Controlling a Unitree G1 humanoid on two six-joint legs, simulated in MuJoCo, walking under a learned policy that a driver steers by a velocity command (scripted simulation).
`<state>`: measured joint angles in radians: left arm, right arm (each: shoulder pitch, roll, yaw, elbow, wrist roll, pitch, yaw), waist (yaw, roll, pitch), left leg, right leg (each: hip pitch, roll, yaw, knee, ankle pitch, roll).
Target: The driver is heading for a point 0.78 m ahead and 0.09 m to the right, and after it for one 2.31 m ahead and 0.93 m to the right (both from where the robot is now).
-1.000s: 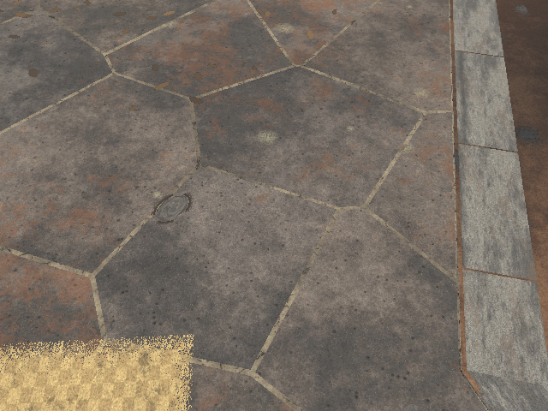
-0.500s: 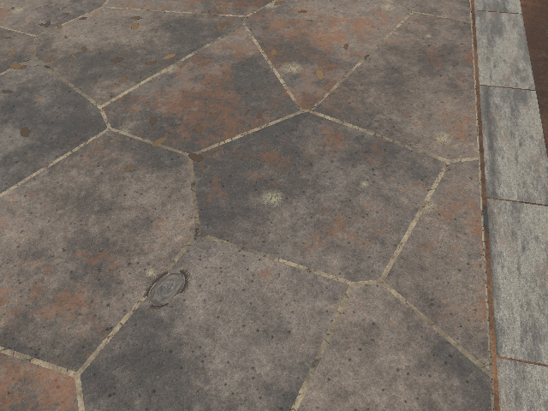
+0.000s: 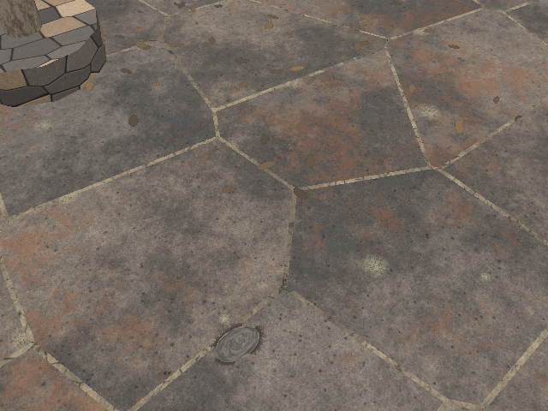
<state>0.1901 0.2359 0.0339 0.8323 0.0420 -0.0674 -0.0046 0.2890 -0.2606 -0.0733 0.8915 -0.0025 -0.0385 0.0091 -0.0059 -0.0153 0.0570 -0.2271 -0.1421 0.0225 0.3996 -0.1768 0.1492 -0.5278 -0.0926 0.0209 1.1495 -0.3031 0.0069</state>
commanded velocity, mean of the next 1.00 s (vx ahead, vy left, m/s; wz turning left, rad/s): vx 0.50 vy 0.00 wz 0.06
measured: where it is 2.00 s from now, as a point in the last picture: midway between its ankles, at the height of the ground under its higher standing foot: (269, 305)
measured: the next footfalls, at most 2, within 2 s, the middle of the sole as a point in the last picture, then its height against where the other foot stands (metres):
right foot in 0.36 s outside the picture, level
left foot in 0.90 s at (240, 337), level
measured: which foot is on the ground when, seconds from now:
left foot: down 0.00-0.36, up 0.38-0.88, down 0.90-1.00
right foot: up 0.00-0.34, down 0.36-0.92, up 0.94-1.00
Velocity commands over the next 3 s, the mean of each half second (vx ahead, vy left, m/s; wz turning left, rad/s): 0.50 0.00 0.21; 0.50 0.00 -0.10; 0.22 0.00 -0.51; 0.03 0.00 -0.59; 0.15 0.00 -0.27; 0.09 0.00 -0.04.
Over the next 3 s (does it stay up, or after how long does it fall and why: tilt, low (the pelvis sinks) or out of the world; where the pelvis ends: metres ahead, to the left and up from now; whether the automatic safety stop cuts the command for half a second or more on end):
stays up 0.81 -0.05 -0.01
